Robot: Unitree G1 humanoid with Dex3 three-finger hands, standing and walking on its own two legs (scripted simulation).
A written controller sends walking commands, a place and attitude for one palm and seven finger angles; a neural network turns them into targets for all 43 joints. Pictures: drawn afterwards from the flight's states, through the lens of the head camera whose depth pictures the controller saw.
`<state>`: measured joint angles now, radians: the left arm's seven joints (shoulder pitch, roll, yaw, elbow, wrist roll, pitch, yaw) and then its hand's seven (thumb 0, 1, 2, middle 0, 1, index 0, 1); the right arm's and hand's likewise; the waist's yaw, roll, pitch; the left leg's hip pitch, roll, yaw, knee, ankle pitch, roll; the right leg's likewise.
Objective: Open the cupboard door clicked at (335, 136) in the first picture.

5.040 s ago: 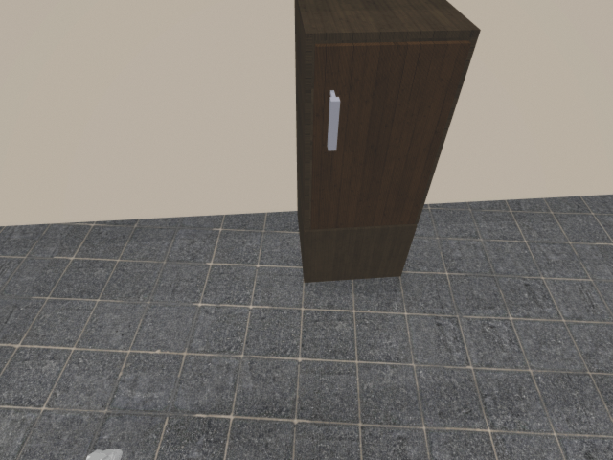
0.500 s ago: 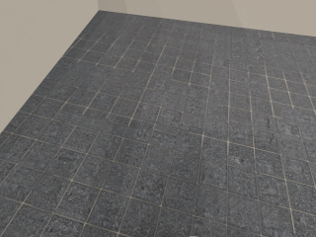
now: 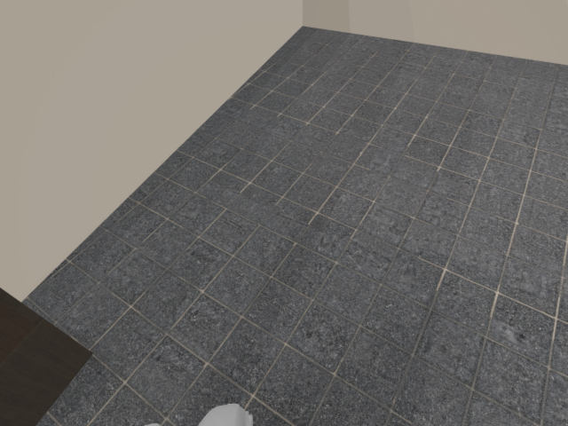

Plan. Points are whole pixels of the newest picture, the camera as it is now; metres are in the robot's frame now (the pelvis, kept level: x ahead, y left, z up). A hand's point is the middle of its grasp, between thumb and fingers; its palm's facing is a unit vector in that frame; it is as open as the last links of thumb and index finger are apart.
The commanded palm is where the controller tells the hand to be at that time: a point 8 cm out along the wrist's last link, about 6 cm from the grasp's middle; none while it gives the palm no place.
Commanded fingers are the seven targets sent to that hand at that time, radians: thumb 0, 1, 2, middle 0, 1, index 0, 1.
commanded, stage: turn to face it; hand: left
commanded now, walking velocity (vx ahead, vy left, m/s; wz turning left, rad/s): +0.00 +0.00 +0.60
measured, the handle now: out of the picture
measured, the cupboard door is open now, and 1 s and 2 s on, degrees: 0 0 0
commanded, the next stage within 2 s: take the last steps up to it in 1.66 s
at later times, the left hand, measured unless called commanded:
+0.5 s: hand out of the picture +0.04 +0.27 -0.16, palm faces +0.32 -0.90 -0.29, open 7.4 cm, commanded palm none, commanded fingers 0.00 0.90 0.90 -0.20 -0.30 -0.20 -0.30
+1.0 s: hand out of the picture -0.08 +0.23 -0.19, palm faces +0.62 -0.74 -0.25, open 7.4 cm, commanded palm none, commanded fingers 0.00 0.90 0.90 -0.20 -0.30 -0.20 -0.30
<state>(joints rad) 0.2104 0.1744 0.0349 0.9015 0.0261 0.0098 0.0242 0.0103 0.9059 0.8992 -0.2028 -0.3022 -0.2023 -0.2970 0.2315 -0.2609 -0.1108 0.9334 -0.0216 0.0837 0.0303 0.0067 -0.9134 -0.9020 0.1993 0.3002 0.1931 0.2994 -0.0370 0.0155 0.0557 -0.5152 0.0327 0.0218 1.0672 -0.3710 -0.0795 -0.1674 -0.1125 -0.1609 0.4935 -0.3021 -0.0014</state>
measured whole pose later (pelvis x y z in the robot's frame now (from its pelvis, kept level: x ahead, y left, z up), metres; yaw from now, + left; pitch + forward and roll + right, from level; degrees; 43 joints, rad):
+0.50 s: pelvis +0.01 +0.03 -0.01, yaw +18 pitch +1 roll +0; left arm 0.17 0.25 0.07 0.87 0.01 0.04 0.01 0.01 0.91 0.90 -0.20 -0.30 -0.20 -0.30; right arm 0.15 -0.23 -0.06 0.90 -0.02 0.04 0.01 0.00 -0.91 -0.90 0.20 0.30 0.20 0.30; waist -0.01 0.01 0.08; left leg -0.28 -0.02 -0.07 0.53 -0.27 0.00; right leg -0.40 -0.06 -0.03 0.83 -0.43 0.09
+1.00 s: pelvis +0.01 +0.04 -0.02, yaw +38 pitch +0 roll +1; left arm 0.25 0.24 0.06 0.90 0.02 0.04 0.01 0.01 0.90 0.90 -0.21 -0.30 -0.20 -0.30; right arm 0.15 -0.25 -0.07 0.90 -0.01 0.04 0.04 0.01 -0.91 -0.90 0.20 0.30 0.19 0.30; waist 0.00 -0.04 0.09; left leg -0.31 0.02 0.10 0.62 -0.30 0.01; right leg -0.27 -0.21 -0.25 0.76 -0.47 0.06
